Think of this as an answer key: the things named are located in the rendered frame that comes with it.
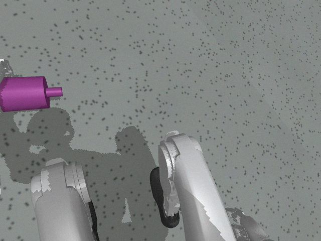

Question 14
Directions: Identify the right robot foot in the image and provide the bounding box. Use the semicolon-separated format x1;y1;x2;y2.
150;167;180;228

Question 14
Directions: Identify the bottle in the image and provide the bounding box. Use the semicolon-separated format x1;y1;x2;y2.
0;76;63;112

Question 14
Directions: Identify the left robot foot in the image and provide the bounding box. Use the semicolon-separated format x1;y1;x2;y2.
88;201;100;241

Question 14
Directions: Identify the left robot hand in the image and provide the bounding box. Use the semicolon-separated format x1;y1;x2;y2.
0;59;14;116

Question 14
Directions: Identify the right robot hand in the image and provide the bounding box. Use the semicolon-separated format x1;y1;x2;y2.
225;207;270;241

